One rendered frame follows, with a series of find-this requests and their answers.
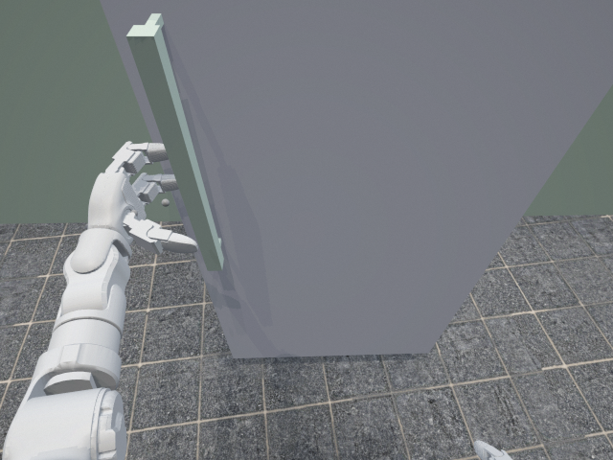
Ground robot right hand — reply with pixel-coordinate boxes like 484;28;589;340
474;440;512;460

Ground robot left hand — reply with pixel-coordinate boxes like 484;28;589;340
88;141;198;255

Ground robot left forearm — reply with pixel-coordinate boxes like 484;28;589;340
2;228;132;460

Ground fridge door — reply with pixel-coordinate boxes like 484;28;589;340
101;0;613;358

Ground handle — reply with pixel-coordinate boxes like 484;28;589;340
126;13;224;271

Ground robot left upper arm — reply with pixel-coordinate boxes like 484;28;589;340
8;387;127;460

